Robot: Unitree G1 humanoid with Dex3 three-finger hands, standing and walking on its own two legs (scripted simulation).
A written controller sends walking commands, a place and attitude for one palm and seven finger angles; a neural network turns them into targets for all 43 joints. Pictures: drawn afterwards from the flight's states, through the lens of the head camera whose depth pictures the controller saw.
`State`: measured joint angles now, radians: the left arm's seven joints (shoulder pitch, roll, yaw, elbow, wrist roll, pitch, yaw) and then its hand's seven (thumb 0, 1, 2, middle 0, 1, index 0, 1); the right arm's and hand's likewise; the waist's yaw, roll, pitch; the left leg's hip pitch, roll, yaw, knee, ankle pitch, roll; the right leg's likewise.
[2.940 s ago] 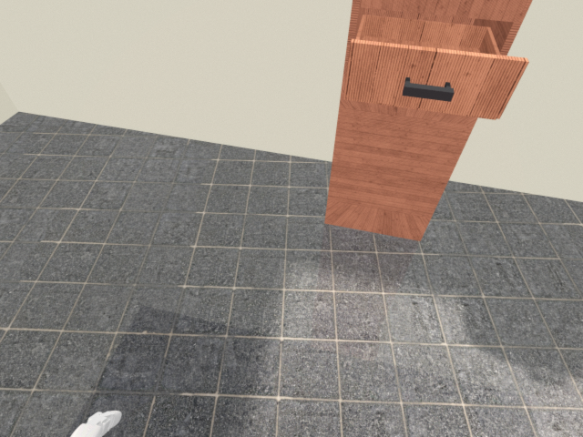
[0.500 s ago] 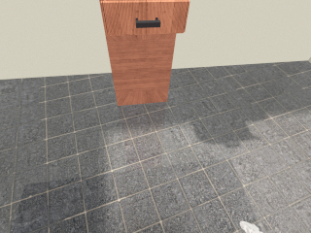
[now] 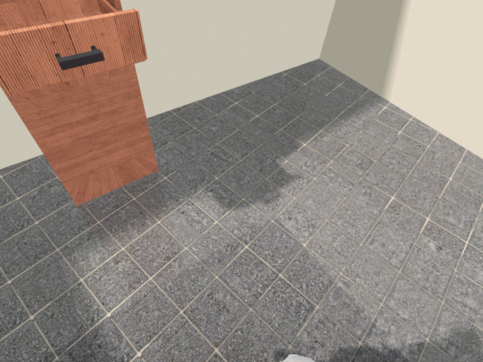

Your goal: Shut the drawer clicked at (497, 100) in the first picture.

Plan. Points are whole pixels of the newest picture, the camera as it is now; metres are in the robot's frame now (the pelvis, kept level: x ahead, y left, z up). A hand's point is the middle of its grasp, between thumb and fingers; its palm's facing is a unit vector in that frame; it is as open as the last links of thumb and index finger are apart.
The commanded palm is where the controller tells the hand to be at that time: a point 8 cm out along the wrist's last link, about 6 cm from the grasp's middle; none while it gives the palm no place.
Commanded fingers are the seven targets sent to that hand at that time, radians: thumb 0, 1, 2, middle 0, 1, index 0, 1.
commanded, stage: walk to a spot facing it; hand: left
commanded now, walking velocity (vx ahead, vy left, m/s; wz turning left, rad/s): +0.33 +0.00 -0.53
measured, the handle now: (79, 56) +0.83 +0.44 +0.06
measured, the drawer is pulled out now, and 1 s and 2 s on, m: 0.23 0.23 0.23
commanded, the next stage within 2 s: turn to face it in 0.98 s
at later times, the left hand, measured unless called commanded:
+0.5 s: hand (168, 336) +0.21 +0.14 -0.19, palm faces -0.13 -0.97 -0.20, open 7.3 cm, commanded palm none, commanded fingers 0.00 0.90 0.90 -0.20 -0.30 -0.20 -0.30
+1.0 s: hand (190, 216) +0.49 +0.13 -0.19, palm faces -0.31 -0.94 -0.12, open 7.4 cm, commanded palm none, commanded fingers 0.00 0.90 0.90 -0.20 -0.30 -0.20 -0.30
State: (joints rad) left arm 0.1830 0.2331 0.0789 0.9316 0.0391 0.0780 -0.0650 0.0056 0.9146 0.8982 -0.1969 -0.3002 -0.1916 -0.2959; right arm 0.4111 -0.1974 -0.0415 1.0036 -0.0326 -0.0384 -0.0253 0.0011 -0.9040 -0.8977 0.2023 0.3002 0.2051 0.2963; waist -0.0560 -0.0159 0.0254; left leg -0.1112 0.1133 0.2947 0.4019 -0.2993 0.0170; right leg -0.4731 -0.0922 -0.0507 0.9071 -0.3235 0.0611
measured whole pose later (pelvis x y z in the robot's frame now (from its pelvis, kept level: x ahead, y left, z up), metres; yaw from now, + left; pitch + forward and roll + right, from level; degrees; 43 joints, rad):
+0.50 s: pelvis +0.18 -0.05 -0.01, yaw -10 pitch +0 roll -3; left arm 0.35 0.20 0.05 1.06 0.03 -0.06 0.01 -0.01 0.93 0.90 -0.20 -0.30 -0.20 -0.30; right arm 0.16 -0.19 -0.05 0.95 -0.03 -0.03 0.03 0.00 -0.91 -0.90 0.20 0.30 0.20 0.30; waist 0.01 0.02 0.02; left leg -0.58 0.15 0.10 0.81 -0.19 -0.05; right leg -0.01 0.02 -0.05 0.37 -0.36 0.01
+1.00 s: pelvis +0.38 -0.02 +0.00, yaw -23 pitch -2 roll -2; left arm 0.24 0.18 0.10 1.01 0.03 0.04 -0.02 0.00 0.92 0.90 -0.20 -0.30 -0.19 -0.30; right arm 0.37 -0.13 -0.04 1.07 -0.02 -0.06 -0.03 0.00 -0.92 -0.90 0.20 0.30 0.20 0.30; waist 0.00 -0.04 0.04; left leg -0.08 0.06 0.36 0.41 -0.31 0.08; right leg -0.64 -0.10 -0.07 1.10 -0.13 0.05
